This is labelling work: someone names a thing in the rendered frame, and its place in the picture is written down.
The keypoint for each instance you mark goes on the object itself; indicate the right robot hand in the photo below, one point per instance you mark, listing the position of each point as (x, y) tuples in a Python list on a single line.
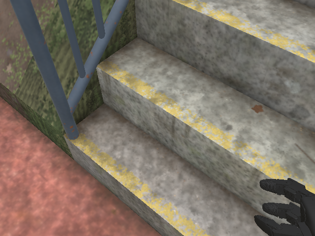
[(301, 219)]

